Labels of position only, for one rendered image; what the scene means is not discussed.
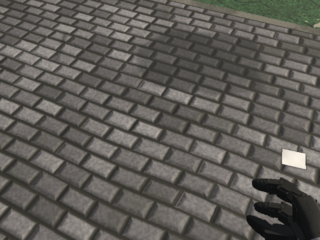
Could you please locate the right robot hand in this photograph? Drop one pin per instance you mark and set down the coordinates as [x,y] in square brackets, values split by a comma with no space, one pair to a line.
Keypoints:
[301,221]

